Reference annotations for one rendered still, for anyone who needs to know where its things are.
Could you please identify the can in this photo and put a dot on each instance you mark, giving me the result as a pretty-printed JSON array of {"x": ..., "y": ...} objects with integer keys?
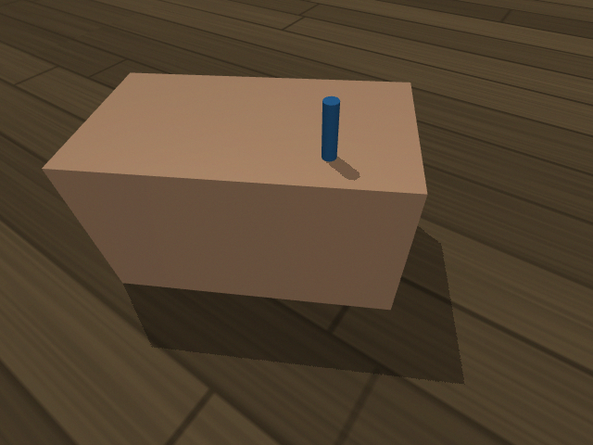
[{"x": 330, "y": 124}]

